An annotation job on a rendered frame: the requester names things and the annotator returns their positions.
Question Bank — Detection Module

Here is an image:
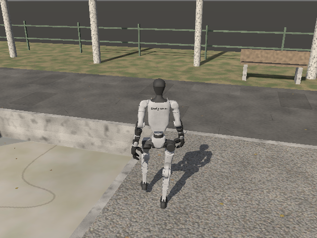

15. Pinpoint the right robot forearm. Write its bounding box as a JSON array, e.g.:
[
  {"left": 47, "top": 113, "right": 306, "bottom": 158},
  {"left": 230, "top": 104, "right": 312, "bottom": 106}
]
[{"left": 176, "top": 120, "right": 184, "bottom": 139}]

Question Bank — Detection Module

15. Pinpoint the left robot hand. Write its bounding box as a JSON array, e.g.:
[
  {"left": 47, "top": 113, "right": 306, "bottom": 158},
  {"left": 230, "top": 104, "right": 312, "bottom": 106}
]
[{"left": 131, "top": 146, "right": 143, "bottom": 160}]

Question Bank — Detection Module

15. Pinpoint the robot left shin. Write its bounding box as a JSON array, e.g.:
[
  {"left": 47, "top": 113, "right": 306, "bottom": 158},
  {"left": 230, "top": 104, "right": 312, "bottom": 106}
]
[{"left": 141, "top": 154, "right": 148, "bottom": 184}]

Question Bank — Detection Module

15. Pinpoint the right robot hand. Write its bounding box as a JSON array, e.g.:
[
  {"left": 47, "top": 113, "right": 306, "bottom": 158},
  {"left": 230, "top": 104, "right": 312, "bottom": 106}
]
[{"left": 174, "top": 137, "right": 185, "bottom": 148}]

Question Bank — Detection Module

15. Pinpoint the robot right upper arm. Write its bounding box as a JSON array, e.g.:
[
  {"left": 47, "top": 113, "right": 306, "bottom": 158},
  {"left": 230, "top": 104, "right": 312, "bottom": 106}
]
[{"left": 169, "top": 100, "right": 181, "bottom": 127}]

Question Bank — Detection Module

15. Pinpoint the left robot forearm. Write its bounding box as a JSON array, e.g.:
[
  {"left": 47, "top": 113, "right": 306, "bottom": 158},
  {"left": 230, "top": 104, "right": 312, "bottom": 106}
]
[{"left": 132, "top": 121, "right": 142, "bottom": 147}]

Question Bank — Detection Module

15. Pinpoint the robot left upper arm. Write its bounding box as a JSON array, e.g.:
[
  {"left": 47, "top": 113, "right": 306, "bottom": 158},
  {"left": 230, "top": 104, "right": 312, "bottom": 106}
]
[{"left": 137, "top": 100, "right": 149, "bottom": 128}]

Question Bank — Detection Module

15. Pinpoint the robot head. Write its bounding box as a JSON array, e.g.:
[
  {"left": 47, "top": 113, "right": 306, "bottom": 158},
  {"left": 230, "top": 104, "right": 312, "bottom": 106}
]
[{"left": 151, "top": 78, "right": 167, "bottom": 103}]

